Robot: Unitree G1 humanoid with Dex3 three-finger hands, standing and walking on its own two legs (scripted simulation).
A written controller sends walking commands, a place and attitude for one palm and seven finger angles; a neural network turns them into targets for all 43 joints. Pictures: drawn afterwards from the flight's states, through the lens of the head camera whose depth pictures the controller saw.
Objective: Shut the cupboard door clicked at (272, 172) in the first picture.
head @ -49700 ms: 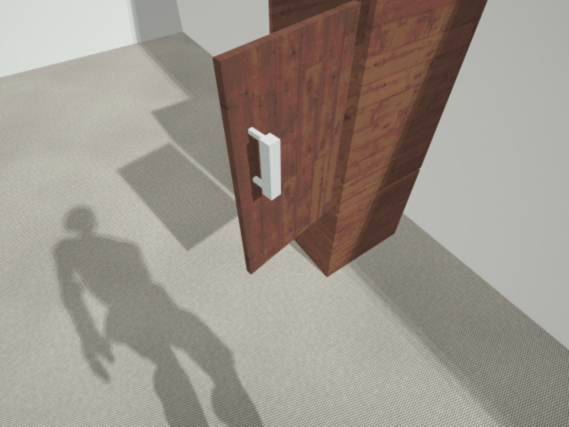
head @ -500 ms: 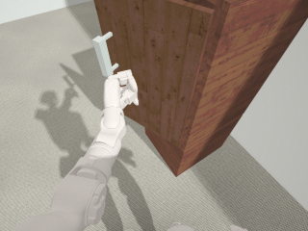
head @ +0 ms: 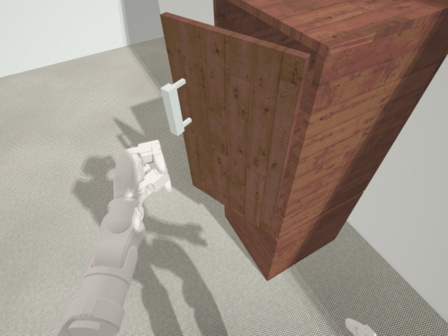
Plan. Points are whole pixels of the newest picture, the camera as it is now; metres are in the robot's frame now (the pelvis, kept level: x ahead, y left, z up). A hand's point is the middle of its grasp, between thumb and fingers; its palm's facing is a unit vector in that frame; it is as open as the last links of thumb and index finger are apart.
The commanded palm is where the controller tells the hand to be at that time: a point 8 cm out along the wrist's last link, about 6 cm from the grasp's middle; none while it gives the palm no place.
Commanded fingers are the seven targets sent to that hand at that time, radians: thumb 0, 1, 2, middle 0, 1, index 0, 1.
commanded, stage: draw the hand back to the body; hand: left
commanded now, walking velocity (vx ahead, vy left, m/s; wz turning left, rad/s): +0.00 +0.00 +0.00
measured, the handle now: (179, 106) +0.63 +0.13 +0.06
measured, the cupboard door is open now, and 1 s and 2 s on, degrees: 23 23 23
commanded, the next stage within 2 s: step back with the hand held close in 1.12 s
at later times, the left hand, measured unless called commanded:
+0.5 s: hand (62, 221) +0.25 +0.23 +0.15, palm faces +0.29 -0.91 -0.29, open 4.3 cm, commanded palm +0.20 +0.28 +0.17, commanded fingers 0.00 0.90 0.90 -0.50 -0.63 -0.50 -0.63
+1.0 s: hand out of the picture +0.19 +0.31 +0.17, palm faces +0.49 -0.79 -0.38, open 7.3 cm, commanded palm +0.14 +0.34 +0.19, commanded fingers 0.00 0.90 0.90 -0.20 -0.30 -0.20 -0.30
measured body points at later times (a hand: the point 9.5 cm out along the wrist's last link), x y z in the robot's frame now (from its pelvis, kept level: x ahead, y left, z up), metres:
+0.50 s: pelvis +0.02 +0.02 +0.02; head +0.01 -0.01 +0.47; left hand +0.23 +0.28 +0.17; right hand +0.23 -0.17 -0.06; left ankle -0.01 +0.08 -0.72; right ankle +0.02 -0.06 -0.72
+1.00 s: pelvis +0.01 +0.03 +0.02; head +0.00 +0.01 +0.47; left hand +0.16 +0.34 +0.19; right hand +0.21 -0.18 -0.07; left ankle -0.01 +0.08 -0.72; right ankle +0.02 -0.06 -0.72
